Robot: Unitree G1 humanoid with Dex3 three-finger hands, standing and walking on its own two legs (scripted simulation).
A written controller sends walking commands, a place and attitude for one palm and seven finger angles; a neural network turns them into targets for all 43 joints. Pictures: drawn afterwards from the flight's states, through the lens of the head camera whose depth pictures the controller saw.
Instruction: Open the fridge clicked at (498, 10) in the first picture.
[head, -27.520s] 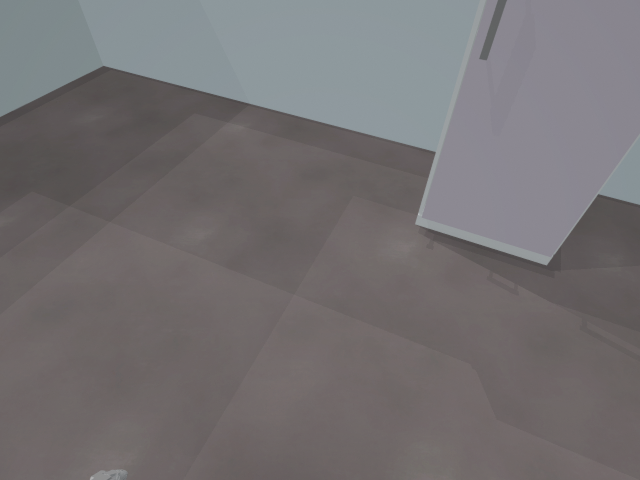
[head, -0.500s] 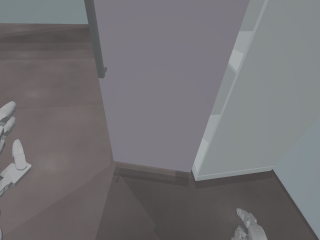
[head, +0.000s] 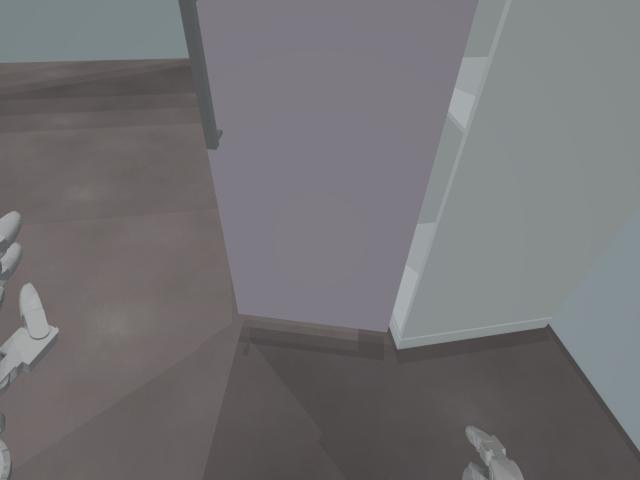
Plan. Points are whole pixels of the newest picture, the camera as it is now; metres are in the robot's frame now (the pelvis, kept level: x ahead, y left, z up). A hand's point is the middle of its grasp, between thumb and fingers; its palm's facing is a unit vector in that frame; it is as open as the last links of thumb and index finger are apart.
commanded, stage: stop stepping back and stand still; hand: left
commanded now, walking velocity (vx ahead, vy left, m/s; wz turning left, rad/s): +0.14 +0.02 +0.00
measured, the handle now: (205, 77) +0.78 +0.27 +0.18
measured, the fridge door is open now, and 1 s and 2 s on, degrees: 73 73 73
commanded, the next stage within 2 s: let the arm hang, fingers relaxed in 0.58 s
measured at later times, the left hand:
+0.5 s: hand (55, 308) +0.23 +0.28 +0.16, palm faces +0.41 -0.80 -0.44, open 7.4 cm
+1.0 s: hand out of the picture +0.06 +0.21 -0.17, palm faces +0.02 -0.98 -0.18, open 7.0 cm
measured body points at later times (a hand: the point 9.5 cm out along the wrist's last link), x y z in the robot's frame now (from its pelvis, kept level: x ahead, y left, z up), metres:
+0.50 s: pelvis +0.03 +0.02 +0.01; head +0.04 +0.02 +0.46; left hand +0.20 +0.32 +0.19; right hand +0.20 -0.20 -0.08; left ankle +0.04 +0.15 -0.73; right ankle +0.00 -0.08 -0.73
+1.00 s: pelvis +0.01 +0.03 +0.00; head +0.03 +0.05 +0.45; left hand +0.06 +0.26 -0.15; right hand +0.08 -0.22 -0.13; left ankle +0.04 +0.15 -0.73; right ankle +0.00 -0.08 -0.73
